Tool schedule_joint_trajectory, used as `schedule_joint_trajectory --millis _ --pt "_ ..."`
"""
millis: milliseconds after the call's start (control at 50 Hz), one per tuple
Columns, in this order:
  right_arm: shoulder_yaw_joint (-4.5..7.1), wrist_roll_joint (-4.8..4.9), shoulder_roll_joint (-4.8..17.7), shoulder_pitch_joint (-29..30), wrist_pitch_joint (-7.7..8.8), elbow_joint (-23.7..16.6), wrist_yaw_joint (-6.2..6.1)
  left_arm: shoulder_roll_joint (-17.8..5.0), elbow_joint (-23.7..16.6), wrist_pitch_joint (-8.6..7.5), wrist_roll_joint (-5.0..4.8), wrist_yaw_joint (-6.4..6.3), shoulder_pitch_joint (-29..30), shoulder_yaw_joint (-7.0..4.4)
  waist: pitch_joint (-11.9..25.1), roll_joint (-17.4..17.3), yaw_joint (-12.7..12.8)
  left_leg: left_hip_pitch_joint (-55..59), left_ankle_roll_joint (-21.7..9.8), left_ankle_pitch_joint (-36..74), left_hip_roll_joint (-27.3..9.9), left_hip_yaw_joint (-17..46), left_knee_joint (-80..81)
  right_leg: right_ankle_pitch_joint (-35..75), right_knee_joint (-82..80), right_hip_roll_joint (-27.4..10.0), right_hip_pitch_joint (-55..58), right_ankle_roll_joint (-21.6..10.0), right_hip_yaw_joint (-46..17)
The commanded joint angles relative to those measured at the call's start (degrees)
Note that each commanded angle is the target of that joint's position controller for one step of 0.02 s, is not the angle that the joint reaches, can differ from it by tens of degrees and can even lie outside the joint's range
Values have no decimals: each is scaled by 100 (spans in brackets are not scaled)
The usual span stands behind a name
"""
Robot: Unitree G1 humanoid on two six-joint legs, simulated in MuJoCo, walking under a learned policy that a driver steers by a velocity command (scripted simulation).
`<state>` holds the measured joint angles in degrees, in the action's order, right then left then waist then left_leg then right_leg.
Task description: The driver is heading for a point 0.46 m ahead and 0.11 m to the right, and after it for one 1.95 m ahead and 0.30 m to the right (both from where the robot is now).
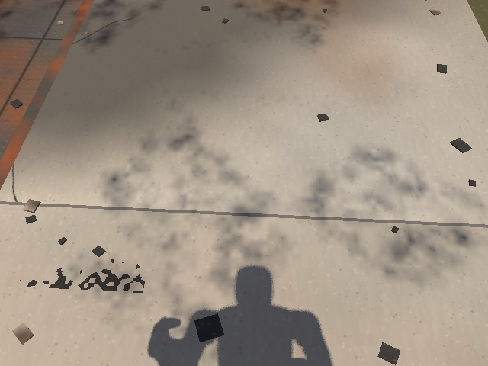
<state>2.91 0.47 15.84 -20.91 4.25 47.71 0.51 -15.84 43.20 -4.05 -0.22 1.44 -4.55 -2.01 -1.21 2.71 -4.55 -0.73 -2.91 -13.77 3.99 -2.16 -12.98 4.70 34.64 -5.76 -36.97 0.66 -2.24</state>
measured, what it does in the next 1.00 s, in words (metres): walks ahead: right foot, then left foot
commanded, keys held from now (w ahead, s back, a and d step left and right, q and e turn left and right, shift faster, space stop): no key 0.36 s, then w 0.64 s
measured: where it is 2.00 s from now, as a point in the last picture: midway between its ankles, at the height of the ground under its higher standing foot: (246, 239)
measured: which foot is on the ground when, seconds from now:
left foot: down 0.00-0.10, up 0.12-0.44, down 0.46-0.84, up 0.86-1.00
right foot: up 0.00-0.08, down 0.10-0.48, up 0.50-0.80, down 0.82-1.00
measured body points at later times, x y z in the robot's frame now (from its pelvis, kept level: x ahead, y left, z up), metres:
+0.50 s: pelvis +0.16 -0.03 -0.01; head +0.16 -0.01 +0.44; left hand +0.28 +0.23 -0.14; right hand +0.24 -0.30 -0.13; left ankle +0.17 +0.10 -0.74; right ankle +0.21 -0.13 -0.74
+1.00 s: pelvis +0.34 -0.08 +0.00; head +0.35 -0.09 +0.45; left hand +0.41 +0.19 -0.12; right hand +0.41 -0.36 -0.13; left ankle +0.32 +0.08 -0.66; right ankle +0.32 -0.17 -0.74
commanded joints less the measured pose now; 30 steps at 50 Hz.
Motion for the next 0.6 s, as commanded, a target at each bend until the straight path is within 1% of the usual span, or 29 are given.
schedule_joint_trajectory --millis 20,40,60,80,100,120,140,160,180,200,220,240,260,280,300,340,360,380,400,420,440,460,480,500,520,540,560,580,600 --pt "224 11 973 -75 -44 -128 -75 -372 -515 -149 26 103 539 -80 -133 -629 80 -109 -704 2769 -1549 617 -140 55 -474 274 421 -148 138" --pt "229 12 995 -45 -78 -96 -94 -445 -500 -161 43 126 440 -108 -17 -707 165 33 -619 2995 -1591 665 -363 -90 -568 330 601 -228 121" --pt "240 16 1035 39 -108 -82 -113 -541 -436 -166 64 129 217 -147 135 -774 311 130 -527 3325 -1583 692 -654 -212 -659 413 917 -313 146" --pt "236 31 1040 203 -134 -102 -133 -656 -273 -177 104 108 -278 -210 400 -756 605 111 -384 3830 -1410 603 -1199 -17 -900 558 1595 -432 274" --pt "183 -12 903 113 -133 -121 -144 -952 -117 -196 153 62 -810 -305 852 -498 795 -175 -143 3580 -1051 405 -2066 1385 -965 346 2625 -603 188" --pt "39 -190 536 -282 -74 -226 -128 -1349 -71 -170 281 6 -1359 -355 1782 384 758 -1554 177 1413 -608 258 -3722 3749 -290 -865 4626 -1179 -964" --pt "-99 -114 143 -1109 -57 19 -77 -1129 -4 -80 226 3 -1469 -282 2639 1351 599 -2738 475 -2617 -33 550 -5287 4267 -383 -1917 5745 -2099 -2445" --pt "50 17 755 -888 -89 138 -58 -855 -7 11 70 28 -1506 -230 2637 683 823 -2879 487 -2724 -211 1075 -5707 3034 -689 -1641 5330 -1988 -2443" --pt "104 123 880 -306 -149 -22 -78 -779 -45 52 15 18 -1029 -198 1764 409 754 -3289 507 -2418 -432 861 -5724 2142 -969 -1415 4602 -1752 -1923" --pt "96 77 788 43 -237 -81 -139 -599 -78 71 33 1 -600 -133 1218 88 627 -3287 560 -2041 -650 710 -5425 1501 -1231 -1175 3810 -1585 -1605" --pt "111 5 714 169 -349 -93 -196 -457 -98 85 70 -7 -253 -84 869 54 452 -2976 601 -1736 -832 704 -5017 997 -1489 -1020 3013 -1477 -1338" --pt "96 -21 593 78 -452 -69 -235 -461 -78 97 144 -7 -35 -89 727 281 272 -2440 636 -1464 -902 661 -4589 606 -1733 -849 2342 -1385 -1100" --pt "72 -38 461 -33 -514 -11 -271 -471 -57 99 197 -6 114 -101 681 430 182 -2031 665 -1305 -847 536 -4202 463 -1875 -707 1941 -1364 -870" --pt "49 -55 365 -107 -539 34 -301 -470 -26 94 220 -18 196 -104 707 505 135 -1734 680 -1215 -817 469 -3806 477 -1923 -627 1752 -1375 -682" --pt "32 -78 323 -83 -546 59 -318 -484 23 92 218 -36 201 -114 779 515 151 -1523 664 -1008 -809 442 -3438 375 -1936 -588 1715 -1375 -580" --pt "38 -86 365 62 -563 89 -314 -536 139 121 169 -77 135 -128 891 459 231 -1206 604 -353 -793 402 -2845 -374 -2005 -605 1748 -1348 -570" --pt "49 -91 385 126 -576 111 -303 -548 186 150 141 -94 152 -124 850 419 230 -1028 562 -50 -770 365 -2558 -1028 -2032 -576 1667 -1283 -566" --pt "53 -109 381 145 -573 137 -285 -602 232 184 92 -106 146 -137 797 400 207 -831 490 227 -696 256 -2276 -2189 -2118 -500 1508 -1178 -579" --pt "72 -149 424 203 -560 134 -268 -688 266 217 40 -121 110 -160 654 451 213 -727 410 194 -590 111 -2188 -3246 -2231 -440 1317 -1044 -672" --pt "99 -175 494 237 -538 119 -259 -764 301 250 1 -142 60 -184 476 525 218 -779 312 -153 -533 20 -2246 -3966 -2314 -433 1194 -940 -816" --pt "111 -156 529 207 -499 114 -258 -773 319 278 -30 -164 38 -192 290 526 179 -880 162 -538 -572 47 -2114 -4407 -2305 -446 1142 -865 -937" --pt "108 -126 558 148 -442 130 -264 -667 308 288 -63 -180 53 -172 67 289 137 -963 -54 -920 -743 288 -1612 -4473 -2044 -342 1073 -769 -897" --pt "172 -106 823 103 -396 194 -285 -479 239 268 -95 -191 88 -139 -177 -397 190 -1203 -354 -1807 -1097 872 -924 -4214 -1514 53 894 -560 -406" --pt "256 -56 1036 -177 -345 343 -283 -338 139 193 -118 -205 285 -115 -360 -1288 87 -1270 -680 -2904 -1527 1779 -68 -3629 -403 654 614 -273 396" --pt "297 -49 1166 -238 -255 358 -271 -321 75 102 -123 -197 437 -123 -526 -1934 -28 -949 -970 -3123 -2183 2924 671 -2936 644 906 128 -221 580" --pt "262 -127 1022 -137 -148 334 -272 -537 102 40 -112 -182 391 -216 -575 -1825 12 -692 -1057 -2473 -2387 3182 660 -3057 1396 674 -303 -282 217" --pt "219 -99 823 -40 -49 311 -256 -578 207 -6 -103 -150 181 -259 -414 -1532 133 -338 -985 -1934 -2281 2955 501 -2939 1690 536 -551 -331 65" --pt "203 -15 713 -40 15 318 -239 -504 260 -44 -90 -114 127 -260 -262 -1270 158 39 -883 -1483 -2178 2686 384 -2719 1713 410 -742 -360 11" --pt "195 46 666 -70 36 347 -229 -384 248 -83 -87 -80 240 -235 -191 -1108 132 243 -794 -1064 -2088 2392 366 -2475 1472 323 -779 -353 43"
Keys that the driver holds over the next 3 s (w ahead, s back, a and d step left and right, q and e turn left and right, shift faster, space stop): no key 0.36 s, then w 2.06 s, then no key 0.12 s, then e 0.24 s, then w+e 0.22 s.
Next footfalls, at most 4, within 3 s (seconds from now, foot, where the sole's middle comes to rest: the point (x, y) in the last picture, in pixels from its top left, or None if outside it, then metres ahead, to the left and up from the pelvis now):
0.10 right None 0.25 -0.13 -0.78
0.46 left None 0.21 0.10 -0.78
0.82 right None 0.36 -0.17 -0.78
1.32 left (208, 292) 0.70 0.07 -0.78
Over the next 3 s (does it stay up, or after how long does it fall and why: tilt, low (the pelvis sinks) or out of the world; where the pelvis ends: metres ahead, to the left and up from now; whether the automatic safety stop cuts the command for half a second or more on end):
stays up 1.35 -0.06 -0.01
